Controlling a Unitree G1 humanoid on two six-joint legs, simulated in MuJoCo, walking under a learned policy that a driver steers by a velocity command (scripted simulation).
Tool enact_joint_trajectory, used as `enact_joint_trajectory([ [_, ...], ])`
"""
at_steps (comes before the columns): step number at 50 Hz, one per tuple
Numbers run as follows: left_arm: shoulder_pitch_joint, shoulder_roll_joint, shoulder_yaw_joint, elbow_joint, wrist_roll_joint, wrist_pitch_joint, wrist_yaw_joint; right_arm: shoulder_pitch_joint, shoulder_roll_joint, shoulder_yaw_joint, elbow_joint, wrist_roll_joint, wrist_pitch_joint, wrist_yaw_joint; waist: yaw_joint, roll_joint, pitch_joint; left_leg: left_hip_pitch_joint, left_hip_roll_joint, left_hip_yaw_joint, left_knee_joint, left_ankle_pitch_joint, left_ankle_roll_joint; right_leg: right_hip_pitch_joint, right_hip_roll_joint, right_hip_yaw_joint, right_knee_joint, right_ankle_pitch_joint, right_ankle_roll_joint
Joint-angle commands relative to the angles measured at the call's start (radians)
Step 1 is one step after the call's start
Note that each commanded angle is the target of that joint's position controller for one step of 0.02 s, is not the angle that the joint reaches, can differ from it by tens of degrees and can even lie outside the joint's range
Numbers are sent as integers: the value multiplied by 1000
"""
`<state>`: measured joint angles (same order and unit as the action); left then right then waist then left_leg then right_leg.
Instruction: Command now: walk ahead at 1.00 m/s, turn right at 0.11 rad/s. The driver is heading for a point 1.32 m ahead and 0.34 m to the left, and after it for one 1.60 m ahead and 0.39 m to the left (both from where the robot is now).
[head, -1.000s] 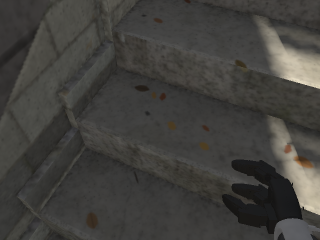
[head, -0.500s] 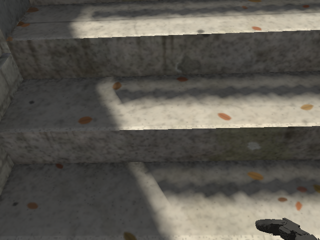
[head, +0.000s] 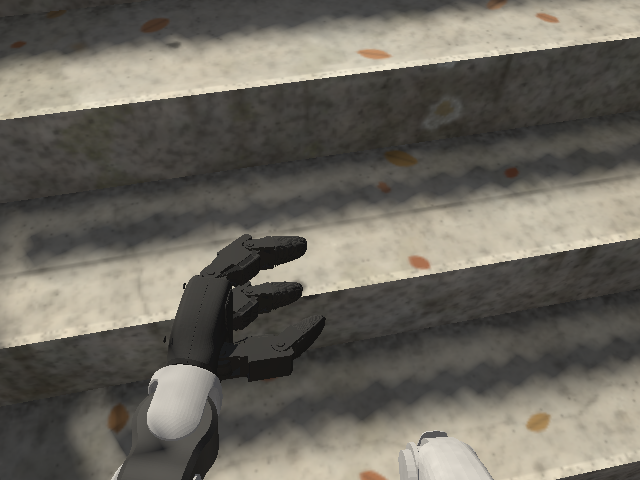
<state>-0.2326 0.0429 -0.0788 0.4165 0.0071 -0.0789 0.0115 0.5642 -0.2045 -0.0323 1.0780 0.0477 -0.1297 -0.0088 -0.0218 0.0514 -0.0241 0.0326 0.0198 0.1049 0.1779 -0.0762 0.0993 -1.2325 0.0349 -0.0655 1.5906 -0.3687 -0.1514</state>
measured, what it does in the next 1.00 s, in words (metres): climbs, turning left: right foot 0.17 m higher, then left foot 0.17 m higher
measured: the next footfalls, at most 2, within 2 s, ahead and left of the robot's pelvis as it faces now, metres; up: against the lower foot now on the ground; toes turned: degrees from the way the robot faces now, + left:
right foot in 0.04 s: +0.20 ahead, -0.10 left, +0.17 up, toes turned -1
left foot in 0.42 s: +0.45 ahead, +0.07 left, +0.34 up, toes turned +5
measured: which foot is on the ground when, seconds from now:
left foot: down 0.00-0.04, up 0.06-0.40, down 0.42-0.74, up 0.76-1.00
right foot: up 0.00-0.02, down 0.04-0.42, up 0.44-0.74, down 0.76-1.00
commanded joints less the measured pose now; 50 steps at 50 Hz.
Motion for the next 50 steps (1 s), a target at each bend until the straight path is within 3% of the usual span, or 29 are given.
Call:
enact_joint_trajectory([
  [1,510,197,94,121,-2,44,5,-265,-430,-105,-236,46,-94,-11,306,51,-446,-274,188,-71,269,1907,108,1129,71,-111,-360,84,29],
  [2,532,246,109,107,15,28,-8,-268,-373,-113,-261,20,-97,10,304,78,-460,-130,175,-118,560,1775,72,1118,85,-31,-715,83,21],
  [3,456,345,151,134,39,20,-18,-197,-226,-98,-281,-22,-94,27,200,-84,-402,-323,28,-153,999,661,12,1212,-62,293,-867,253,-83],
  [4,558,419,181,201,52,31,-4,-160,-121,-81,-341,-20,-79,48,196,-298,-493,-661,-208,-281,1612,-55,-31,1371,-304,831,-1079,533,-251],
  [5,546,381,190,237,47,26,-8,-252,-39,-59,-430,-66,-66,40,161,-88,-457,-881,-185,-355,1944,-79,-7,1353,-327,882,-1148,251,-231],
  [8,616,173,138,488,35,-25,-32,-440,197,50,-576,-114,-14,8,36,-27,2,-1345,-107,-291,2262,-229,93,1118,-229,466,-1145,82,-78],
  [10,509,82,99,499,39,-38,-40,-421,169,62,-571,-62,34,3,-64,-50,115,-1252,-104,-252,2078,-314,74,838,-186,216,-1276,148,5],
  [12,542,130,102,560,49,-59,-43,-552,186,75,-638,-44,71,-22,-76,-134,159,-1340,-108,-197,2234,-424,68,756,-230,160,-1415,187,-5],
  [14,530,175,98,585,6,-68,-44,-699,147,91,-712,-42,88,-44,-110,-64,238,-1203,-64,-108,1761,-385,62,585,-181,-3,-1609,203,64],
  [16,481,218,85,533,-54,-71,6,-496,45,72,-616,-29,93,-19,-169,-61,20,-520,-76,93,1387,-198,38,485,-141,-150,-1663,1024,-7],
  [17,511,342,111,500,-90,-91,23,-400,-5,53,-566,-37,89,-10,-189,-57,-153,-311,-132,131,1314,-160,24,597,-163,-138,-1566,1457,-33],
  [19,399,570,190,426,-86,-120,25,-119,-53,18,-479,-48,105,-11,-310,-216,-396,-329,-138,102,1169,-269,32,1084,-296,-112,-1141,2251,-28],
  [20,394,534,197,381,-76,-116,1,-114,-113,4,-471,-52,93,-5,-293,-179,-433,-283,-196,82,930,-323,34,1171,-300,-85,-878,2261,-22],
  [21,404,456,195,350,-61,-111,-13,-95,-156,-28,-440,-33,81,10,-283,-102,-366,-243,-210,-96,545,-265,84,1135,-205,-60,-485,1799,-6],
  [22,400,275,156,265,36,-104,-49,-179,-207,-64,-363,-39,81,18,-132,208,-232,-105,-99,-425,461,151,179,682,29,18,-22,370,79],
  [23,504,158,117,178,98,-93,-66,-338,-174,-54,-402,-40,109,-2,20,176,-309,-62,19,-838,289,-76,305,383,62,163,424,246,91],
  [26,258,3,28,2,114,-77,-20,-180,-95,-36,-271,-71,64,16,25,-71,97,-243,28,-744,179,-204,237,-96,20,127,873,61,64],
  [28,252,31,14,-6,84,-49,-4,-217,-43,-12,-258,-74,38,20,87,-153,198,-486,-33,-518,166,-150,145,-36,-32,89,646,12,66],
  [30,89,10,1,-92,79,-23,19,-174,-71,-13,-216,-90,11,27,56,-40,187,-540,-17,-519,82,-117,156,-100,-32,45,741,-184,65],
  [32,-26,38,-15,-191,79,-15,34,-140,-106,-25,-183,-63,8,13,60,-26,177,-659,-42,-459,-122,-48,150,148,-76,-5,246,-239,60],
  [34,154,109,11,-109,17,-17,36,-190,-118,-37,-255,18,25,-32,106,-118,-56,-882,-58,-388,-118,882,183,1032,25,-145,-202,-92,85],
  [36,514,212,83,-41,1,-2,61,-318,-349,-125,-333,-3,-16,-18,314,66,-393,-448,72,-475,365,1717,140,1154,-4,55,-413,-73,55],
  [37,671,306,122,32,29,-14,53,-374,-337,-139,-368,-1,-49,3,379,-85,-537,-397,17,-455,721,1679,75,1315,-58,178,-622,-153,12],
  [38,698,374,158,114,22,-19,46,-516,-215,-116,-415,-33,-86,38,400,-325,-480,-497,-136,-357,1183,706,37,1381,-160,311,-846,9,-33],
  [39,578,400,173,150,33,-17,58,-465,-45,-84,-486,-65,-84,40,214,-552,-412,-850,-233,-320,1615,4,-21,1352,-395,838,-1152,445,-118],
  [42,535,118,107,312,41,-51,33,-545,67,-20,-574,-125,13,22,70,-35,-37,-1261,-88,-253,2072,-157,50,1185,-397,578,-1120,-10,-80],
  [44,631,70,107,470,41,-78,0,-566,171,35,-588,-99,60,22,12,-16,86,-1387,-71,-286,2146,-283,97,1118,-308,302,-1208,45,44],
  [47,589,92,103,549,48,-90,-13,-735,151,56,-695,-81,99,-3,-24,-114,224,-1340,-98,-171,1890,-458,68,913,-265,17,-1471,432,84],
  [50,686,172,107,632,-1,-78,-5,-799,117,69,-755,-74,91,-6,-66,-82,215,-1223,-58,-34,1534,-560,85,947,-211,-149,-1619,754,68],
])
